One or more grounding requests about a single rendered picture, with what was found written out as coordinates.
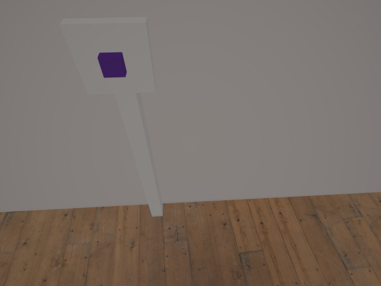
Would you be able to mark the panel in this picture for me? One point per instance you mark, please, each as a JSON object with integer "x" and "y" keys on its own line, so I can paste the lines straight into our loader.
{"x": 86, "y": 38}

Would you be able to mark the button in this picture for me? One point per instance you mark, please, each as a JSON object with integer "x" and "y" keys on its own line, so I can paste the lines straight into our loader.
{"x": 112, "y": 64}

